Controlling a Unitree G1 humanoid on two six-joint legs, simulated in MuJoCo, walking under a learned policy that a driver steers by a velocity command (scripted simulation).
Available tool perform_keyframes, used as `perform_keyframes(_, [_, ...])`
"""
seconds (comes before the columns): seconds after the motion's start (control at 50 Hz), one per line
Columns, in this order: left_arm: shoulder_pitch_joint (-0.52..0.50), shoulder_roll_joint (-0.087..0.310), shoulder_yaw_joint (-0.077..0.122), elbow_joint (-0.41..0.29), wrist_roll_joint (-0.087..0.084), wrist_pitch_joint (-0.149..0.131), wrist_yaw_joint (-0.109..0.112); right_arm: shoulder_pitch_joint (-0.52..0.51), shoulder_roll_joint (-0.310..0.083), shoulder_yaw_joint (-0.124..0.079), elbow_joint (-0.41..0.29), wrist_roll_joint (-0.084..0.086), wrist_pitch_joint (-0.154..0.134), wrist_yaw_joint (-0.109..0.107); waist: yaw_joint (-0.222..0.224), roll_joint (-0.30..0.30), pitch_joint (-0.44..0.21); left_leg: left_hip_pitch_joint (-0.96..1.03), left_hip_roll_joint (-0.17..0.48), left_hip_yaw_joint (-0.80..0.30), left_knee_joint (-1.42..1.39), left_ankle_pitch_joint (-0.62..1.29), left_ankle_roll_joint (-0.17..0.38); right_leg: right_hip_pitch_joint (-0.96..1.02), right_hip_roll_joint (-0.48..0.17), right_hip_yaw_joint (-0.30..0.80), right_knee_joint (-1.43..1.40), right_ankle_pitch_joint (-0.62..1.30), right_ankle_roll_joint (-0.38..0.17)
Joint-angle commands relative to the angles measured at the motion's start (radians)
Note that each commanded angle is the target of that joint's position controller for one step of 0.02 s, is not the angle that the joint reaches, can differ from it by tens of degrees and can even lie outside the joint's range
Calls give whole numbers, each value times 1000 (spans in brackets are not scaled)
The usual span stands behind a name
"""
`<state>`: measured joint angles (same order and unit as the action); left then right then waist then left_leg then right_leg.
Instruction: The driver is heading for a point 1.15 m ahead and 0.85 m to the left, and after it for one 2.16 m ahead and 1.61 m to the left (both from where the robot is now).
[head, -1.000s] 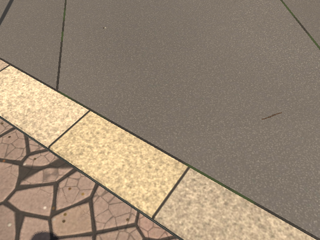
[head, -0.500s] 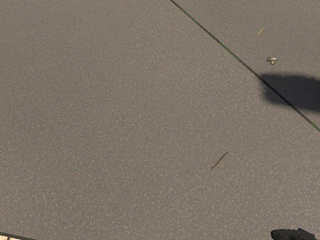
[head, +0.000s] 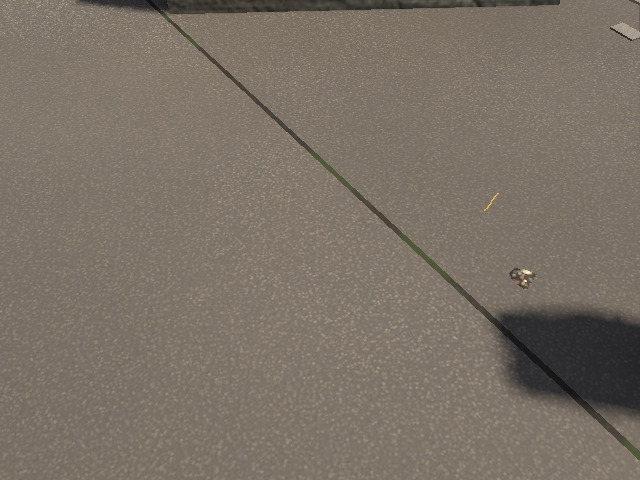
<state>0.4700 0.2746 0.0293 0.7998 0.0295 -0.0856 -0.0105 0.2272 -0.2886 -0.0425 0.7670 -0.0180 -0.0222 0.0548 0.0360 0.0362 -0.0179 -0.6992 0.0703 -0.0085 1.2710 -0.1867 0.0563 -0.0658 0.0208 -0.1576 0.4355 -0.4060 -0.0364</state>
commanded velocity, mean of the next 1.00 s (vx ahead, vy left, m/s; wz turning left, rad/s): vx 0.60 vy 0.00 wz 0.91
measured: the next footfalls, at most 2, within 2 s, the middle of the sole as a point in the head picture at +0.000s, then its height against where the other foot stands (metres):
left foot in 0.20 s outside the picture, level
right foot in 0.60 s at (319, 344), level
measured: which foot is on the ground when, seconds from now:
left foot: up 0.00-0.18, down 0.20-0.58, up 0.60-1.00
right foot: down 0.00-0.20, up 0.22-0.58, down 0.60-1.00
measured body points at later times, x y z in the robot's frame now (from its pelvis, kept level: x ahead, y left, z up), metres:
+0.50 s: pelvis +0.47 +0.07 +0.00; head +0.50 +0.09 +0.45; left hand +0.65 +0.36 -0.04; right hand +0.55 -0.21 -0.12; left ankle +0.35 +0.05 -0.73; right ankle +0.74 -0.02 -0.67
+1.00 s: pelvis +0.68 +0.13 +0.00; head +0.67 +0.19 +0.45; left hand +0.51 +0.42 -0.11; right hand +1.03 +0.15 -0.05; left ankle +0.63 +0.24 -0.72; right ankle +0.80 +0.06 -0.73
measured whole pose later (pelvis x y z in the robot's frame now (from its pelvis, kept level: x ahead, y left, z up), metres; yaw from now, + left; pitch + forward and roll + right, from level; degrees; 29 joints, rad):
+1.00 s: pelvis +0.68 +0.13 +0.00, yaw +58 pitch +0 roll -4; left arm 0.10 0.34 0.10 0.74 -0.02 -0.02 0.01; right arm 0.08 -0.34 -0.09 0.56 0.03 0.10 0.02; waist 0.03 0.00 0.10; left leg -0.46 0.09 0.04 0.71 -0.23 0.01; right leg -0.23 -0.09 -0.29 0.49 -0.24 0.02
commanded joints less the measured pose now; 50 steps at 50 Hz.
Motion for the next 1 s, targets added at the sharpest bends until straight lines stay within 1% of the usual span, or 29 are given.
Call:
perform_keyframes(0.02, [-105,73,17,-63,-6,-46,7,-105,-7,7,-95,6,2,19,-53,-90,125,-117,33,13,-121,124,20,-11,-222,54,-294,604,-38])
perform_keyframes(0.06, [-112,79,17,-43,-8,-44,17,-166,-5,20,-119,7,0,32,-60,-70,136,-29,9,97,-330,199,55,-1,-182,-60,-332,703,-11])
perform_keyframes(0.1, [-84,129,24,-25,-12,-45,32,-189,-11,24,-129,5,2,37,-65,-66,108,138,-77,205,-483,231,93,37,-185,-113,-290,1118,8])
perform_keyframes(0.12, [-79,168,34,-20,-9,-39,42,-133,-29,20,-117,7,4,32,-101,-106,62,214,-113,224,-498,214,107,90,-206,-114,-206,1339,19])
perform_keyframes(0.16, [-161,236,58,-43,4,-8,61,162,-114,-14,-38,11,11,15,-263,-164,-91,498,-172,197,-486,124,144,105,-243,-93,142,1572,25])
perform_keyframes(0.18, [-227,247,64,-67,8,11,60,383,-169,-44,32,8,11,0,-359,-140,-172,721,-174,135,-543,79,181,18,-238,-65,448,1491,11])
perform_keyframes(0.2, [-243,200,57,-60,9,17,40,425,-210,-72,58,15,14,-23,-354,-12,-140,859,-141,37,-637,49,220,-169,-102,-66,852,771,17])
perform_keyframes(0.22, [-254,27,8,-105,38,0,23,328,-264,-85,58,25,27,-36,-218,215,-20,887,-55,-183,-557,237,247,-540,54,-2,1234,-72,35])
perform_keyframes(0.24, [-131,41,-5,-224,4,-22,13,254,-344,-100,-5,2,33,-43,-106,278,-261,1107,125,-702,-833,-32,456,-781,64,217,1336,-98,45])
perform_keyframes(0.26, [-183,103,-8,-212,16,-46,16,207,-279,-96,-37,-2,32,-49,-125,73,-186,1028,177,-871,-1041,-301,427,-840,2,269,1246,-18,32])
perform_keyframes(0.28, [-234,135,-4,-200,14,-51,16,181,-204,-80,-23,-2,24,-55,-86,-79,-26,840,150,-807,-1077,-313,370,-811,-44,270,1125,57,34])
perform_keyframes(0.3, [-272,124,-8,-204,30,-41,19,159,-181,-71,-10,3,10,-55,-45,-138,42,684,106,-715,-1064,-194,339,-746,-76,265,1037,58,47])
perform_keyframes(0.36, [-285,95,-24,-214,50,24,16,139,-156,-53,-11,15,-39,-54,19,-145,106,376,-9,-486,-1075,21,307,-584,-140,235,815,24,98])
perform_keyframes(0.42, [-470,49,-46,-295,30,23,-1,143,-170,-59,-9,20,-52,-55,-26,-111,156,271,-106,-337,-1056,449,241,-481,-114,151,492,263,110])
perform_keyframes(0.48, [-515,16,-60,-300,8,16,0,226,-188,-76,25,35,-30,-49,-107,-35,47,388,-168,-277,-915,751,110,-342,10,96,236,499,71])
perform_keyframes(0.5, [-523,22,-59,-303,1,14,4,244,-190,-79,31,34,-22,-51,-123,-7,19,424,-171,-294,-873,769,84,-299,41,100,185,520,62])
perform_keyframes(0.52, [-626,45,-20,-365,-34,-32,17,267,-76,-56,21,96,-21,-79,-131,-57,-3,382,-175,-430,-824,540,40,-174,103,201,33,506,81])
perform_keyframes(0.54, [-604,98,5,-368,-55,-45,29,230,-114,-57,18,87,-20,-88,-84,-32,-33,432,-159,-450,-784,528,22,-125,102,206,-17,541,85])
perform_keyframes(0.56, [-506,136,30,-347,-56,-53,42,149,-167,-75,-12,75,-15,-94,-8,24,-80,453,-178,-435,-658,538,-9,-34,79,214,-65,616,78])
perform_keyframes(0.58, [-280,163,49,-290,-46,-53,50,65,-169,-76,-54,57,-10,-95,103,72,-219,416,-217,-378,-412,446,-54,199,-9,255,-40,745,46])
perform_keyframes(0.6, [-111,178,44,-244,-29,-39,52,119,-13,-33,-87,11,2,-93,95,-54,-378,247,-274,-273,-100,-420,-89,479,-281,448,163,1103,-29])
perform_keyframes(0.62, [-85,178,32,-259,27,-27,39,329,-21,-20,-116,24,3,-80,9,-332,-567,109,-280,-284,195,-628,-112,645,-543,800,184,1378,-191])
perform_keyframes(0.64, [-196,205,57,-259,10,-11,33,377,-108,-30,-121,55,17,-67,-27,-358,-600,39,-153,-247,384,-481,-143,580,-610,939,98,918,-315])
perform_keyframes(0.68, [-358,55,25,-292,-4,24,56,149,-167,-57,-152,61,56,-79,-18,-118,-280,-32,-63,-108,306,-285,-163,234,-396,616,-27,499,-217])
perform_keyframes(0.74, [-434,71,35,-238,-12,33,50,107,-89,-50,-201,59,86,-85,-84,-124,-27,84,9,-62,75,-283,-157,-168,-281,319,-125,582,-158])
perform_keyframes(0.78, [-432,115,59,-196,-8,22,42,54,-42,-36,-230,49,78,-88,-73,-144,-28,113,34,-32,-83,-259,-152,-195,-297,244,-163,703,-183])
perform_keyframes(0.84, [-466,161,80,-175,-17,27,44,31,-76,-43,-226,47,78,-71,-78,-125,-116,213,64,-32,-261,-79,-116,-160,-342,176,-159,661,-190])
perform_keyframes(0.94, [-484,199,99,-153,-49,41,28,-86,-144,-73,-257,47,114,-41,-58,-146,-55,328,36,41,-484,-23,-57,-161,-353,59,-147,382,-127])
perform_keyframes(1.0, [-441,185,100,-127,-59,60,15,-77,-150,-95,-254,40,121,-36,-72,-96,-53,427,-25,100,-674,-27,-3,-123,-332,-3,8,320,-64])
